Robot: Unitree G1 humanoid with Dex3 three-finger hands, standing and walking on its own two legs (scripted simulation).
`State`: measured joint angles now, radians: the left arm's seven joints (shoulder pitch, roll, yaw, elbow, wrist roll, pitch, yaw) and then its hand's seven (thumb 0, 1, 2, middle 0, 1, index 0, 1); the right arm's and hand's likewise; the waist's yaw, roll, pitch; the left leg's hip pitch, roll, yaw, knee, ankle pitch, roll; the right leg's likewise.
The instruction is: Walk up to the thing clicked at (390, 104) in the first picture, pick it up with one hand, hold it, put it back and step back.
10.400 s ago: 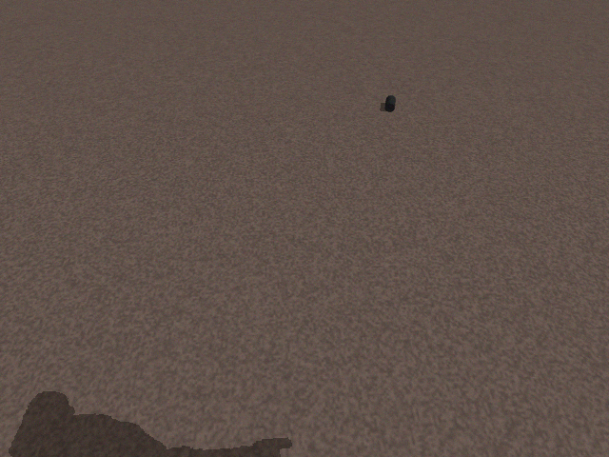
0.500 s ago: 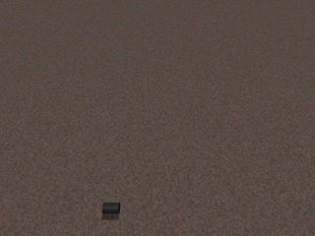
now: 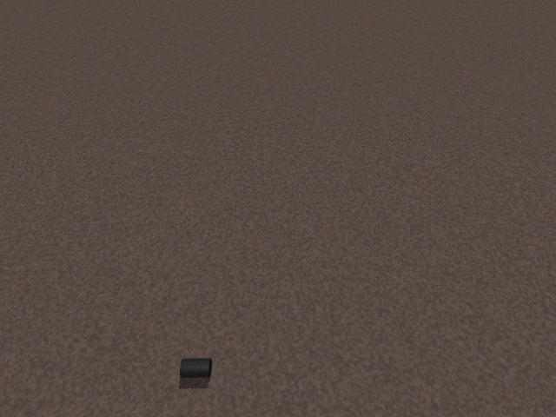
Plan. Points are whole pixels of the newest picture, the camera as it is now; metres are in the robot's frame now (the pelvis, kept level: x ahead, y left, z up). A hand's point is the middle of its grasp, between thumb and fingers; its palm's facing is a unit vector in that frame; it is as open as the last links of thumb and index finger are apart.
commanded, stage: stand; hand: left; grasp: from above
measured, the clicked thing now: (196, 367) +0.41 +0.28 -0.75
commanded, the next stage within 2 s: rise first in 0.04 s
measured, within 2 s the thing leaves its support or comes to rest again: neither
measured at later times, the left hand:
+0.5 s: hand out of the picture +0.15 +0.26 -0.18, palm faces -0.07 -0.91 -0.40, open 10.9 cm
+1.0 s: hand out of the picture +0.12 +0.27 -0.24, palm faces -0.19 -0.85 -0.49, open 13.8 cm
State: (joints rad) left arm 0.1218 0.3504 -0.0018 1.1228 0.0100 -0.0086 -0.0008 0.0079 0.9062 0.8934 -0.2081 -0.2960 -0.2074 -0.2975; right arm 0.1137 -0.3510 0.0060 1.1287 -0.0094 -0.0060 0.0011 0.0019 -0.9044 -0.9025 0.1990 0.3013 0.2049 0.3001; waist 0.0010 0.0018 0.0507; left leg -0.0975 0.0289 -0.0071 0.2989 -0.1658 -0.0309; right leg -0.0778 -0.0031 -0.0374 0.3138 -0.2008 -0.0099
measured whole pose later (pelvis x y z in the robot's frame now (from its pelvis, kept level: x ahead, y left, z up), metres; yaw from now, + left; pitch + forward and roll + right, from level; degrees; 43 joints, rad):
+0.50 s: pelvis -0.01 +0.01 -0.03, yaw -1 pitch +8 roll +0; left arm -0.01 0.33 0.15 0.95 0.16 0.06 0.00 0.01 0.09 0.86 -0.20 -0.85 -0.22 -0.83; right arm 0.24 -0.24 -0.03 0.74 0.03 -0.03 -0.02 0.00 -0.90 -0.90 0.20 0.30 0.20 0.30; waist -0.03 -0.01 -0.02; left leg -0.52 0.03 0.00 0.69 -0.32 -0.02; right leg -0.50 -0.01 -0.02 0.69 -0.35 -0.01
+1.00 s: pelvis -0.02 +0.02 -0.10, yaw -1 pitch +19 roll -2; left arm 0.25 0.31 0.12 0.47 0.28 0.19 0.03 0.00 -0.49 0.92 -0.15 -1.00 -0.16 -1.00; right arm 0.18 -0.23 -0.03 0.56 0.01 -0.14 -0.02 0.01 -0.91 -0.90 0.20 0.30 0.20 0.30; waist -0.02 0.00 -0.12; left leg -0.97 0.03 -0.02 1.18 -0.54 0.00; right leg -0.92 -0.01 -0.03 1.14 -0.55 0.01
